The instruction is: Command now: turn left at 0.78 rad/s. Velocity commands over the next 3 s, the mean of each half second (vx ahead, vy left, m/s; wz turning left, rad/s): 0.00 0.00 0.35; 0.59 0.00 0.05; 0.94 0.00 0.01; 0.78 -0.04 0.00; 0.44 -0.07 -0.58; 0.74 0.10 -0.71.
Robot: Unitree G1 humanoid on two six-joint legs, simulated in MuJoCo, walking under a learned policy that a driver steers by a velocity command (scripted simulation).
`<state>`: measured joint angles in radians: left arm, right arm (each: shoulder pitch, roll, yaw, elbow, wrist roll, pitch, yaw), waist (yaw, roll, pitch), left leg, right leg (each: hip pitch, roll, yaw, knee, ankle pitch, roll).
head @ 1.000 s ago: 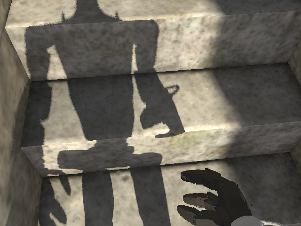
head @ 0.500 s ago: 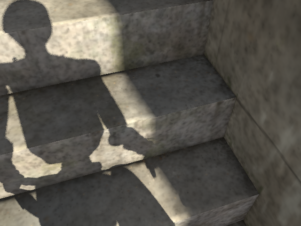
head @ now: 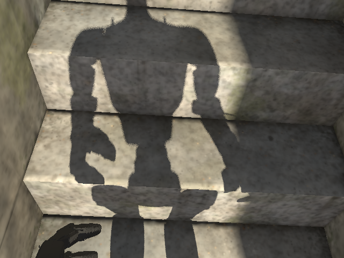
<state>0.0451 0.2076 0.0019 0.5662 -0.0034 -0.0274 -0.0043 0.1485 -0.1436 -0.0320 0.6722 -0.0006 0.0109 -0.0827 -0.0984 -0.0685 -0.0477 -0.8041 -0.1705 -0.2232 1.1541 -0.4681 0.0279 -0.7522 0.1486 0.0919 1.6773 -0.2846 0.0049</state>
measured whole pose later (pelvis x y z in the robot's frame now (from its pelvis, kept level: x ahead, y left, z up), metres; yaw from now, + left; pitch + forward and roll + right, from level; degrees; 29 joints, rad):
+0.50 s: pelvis +0.02 -0.09 +0.06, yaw +11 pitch +1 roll -4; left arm 0.23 0.15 -0.03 0.63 -0.06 -0.05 -0.09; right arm 0.14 -0.24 0.01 0.71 -0.04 -0.07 0.10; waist 0.04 0.11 0.00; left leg -0.48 0.05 0.03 0.79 -0.33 -0.04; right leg -0.40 0.04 0.04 0.73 -0.35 0.03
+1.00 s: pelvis +0.14 -0.19 +0.11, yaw +6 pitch +5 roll -2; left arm -0.13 0.04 -0.09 0.48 -0.04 -0.01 0.02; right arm 0.54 -0.25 -0.09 1.06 -0.02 -0.10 -0.02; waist -0.09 0.13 -0.05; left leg -0.06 0.21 0.12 0.12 -0.11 0.05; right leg -1.19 -0.11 -0.05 1.73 -0.57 -0.12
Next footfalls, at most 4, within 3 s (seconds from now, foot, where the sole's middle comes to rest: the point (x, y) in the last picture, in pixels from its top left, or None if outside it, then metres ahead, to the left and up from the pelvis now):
0.18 right None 0.11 -0.23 -0.68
0.50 left None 0.10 0.02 -0.68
1.04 right None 0.31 -0.33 -0.48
1.72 left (145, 143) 0.62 0.03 -0.27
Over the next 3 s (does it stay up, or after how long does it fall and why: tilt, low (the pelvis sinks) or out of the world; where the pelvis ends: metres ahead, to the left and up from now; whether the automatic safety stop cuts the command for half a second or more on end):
stays up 1.03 -0.10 0.87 its command is cut before an obstacle after 1.8 s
